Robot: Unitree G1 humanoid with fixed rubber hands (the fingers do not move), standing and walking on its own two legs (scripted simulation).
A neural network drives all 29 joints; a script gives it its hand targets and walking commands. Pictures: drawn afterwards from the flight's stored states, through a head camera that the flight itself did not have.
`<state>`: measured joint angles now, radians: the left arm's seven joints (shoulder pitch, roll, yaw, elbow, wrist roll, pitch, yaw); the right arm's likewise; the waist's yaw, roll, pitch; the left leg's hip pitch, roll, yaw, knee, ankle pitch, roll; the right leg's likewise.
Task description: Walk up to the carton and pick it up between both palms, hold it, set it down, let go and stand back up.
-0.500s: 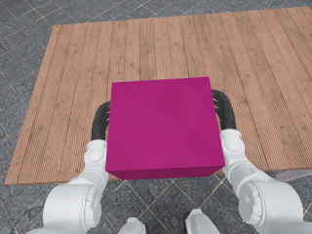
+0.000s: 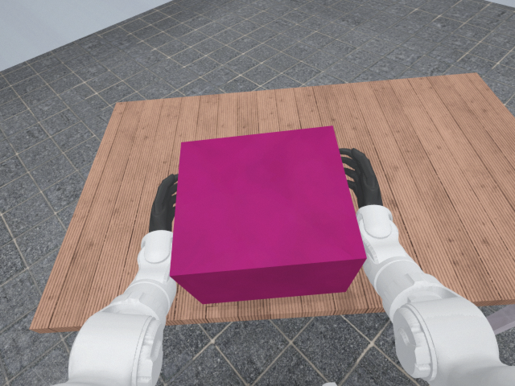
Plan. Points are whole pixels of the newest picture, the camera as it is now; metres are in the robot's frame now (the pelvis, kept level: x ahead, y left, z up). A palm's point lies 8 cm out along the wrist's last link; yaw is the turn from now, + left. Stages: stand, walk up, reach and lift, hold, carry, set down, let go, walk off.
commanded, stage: reach and lift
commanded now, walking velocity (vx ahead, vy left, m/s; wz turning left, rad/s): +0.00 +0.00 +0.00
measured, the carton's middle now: (265, 218) +0.39 +0.00 +0.02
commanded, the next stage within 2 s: none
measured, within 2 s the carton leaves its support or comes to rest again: neither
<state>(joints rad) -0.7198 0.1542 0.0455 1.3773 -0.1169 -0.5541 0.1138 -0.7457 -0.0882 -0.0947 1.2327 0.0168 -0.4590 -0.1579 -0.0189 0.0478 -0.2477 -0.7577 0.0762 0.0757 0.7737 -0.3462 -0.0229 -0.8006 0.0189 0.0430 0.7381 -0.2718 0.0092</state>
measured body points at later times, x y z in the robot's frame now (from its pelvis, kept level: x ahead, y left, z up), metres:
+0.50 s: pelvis +0.03 +0.01 +0.04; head +0.01 +0.01 +0.49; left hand +0.41 +0.19 +0.11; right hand +0.41 -0.15 +0.12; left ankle +0.00 +0.13 -0.70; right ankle +0.04 -0.13 -0.70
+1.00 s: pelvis +0.02 +0.00 +0.04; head -0.04 +0.00 +0.49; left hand +0.38 +0.19 +0.17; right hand +0.39 -0.16 +0.16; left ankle +0.00 +0.13 -0.70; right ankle +0.04 -0.13 -0.70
